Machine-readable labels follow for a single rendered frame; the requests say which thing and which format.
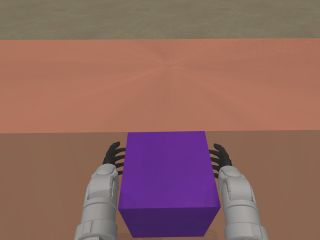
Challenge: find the robot left hand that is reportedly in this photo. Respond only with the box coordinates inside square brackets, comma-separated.
[102, 141, 126, 176]

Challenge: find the robot right hand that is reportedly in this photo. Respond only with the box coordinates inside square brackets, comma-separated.
[209, 143, 232, 179]

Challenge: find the left robot forearm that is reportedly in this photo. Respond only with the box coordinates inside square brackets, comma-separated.
[74, 163, 119, 240]

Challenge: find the right robot forearm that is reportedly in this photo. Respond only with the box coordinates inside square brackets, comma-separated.
[218, 165, 269, 240]

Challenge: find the carton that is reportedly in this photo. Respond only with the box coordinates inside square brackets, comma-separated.
[118, 131, 221, 238]

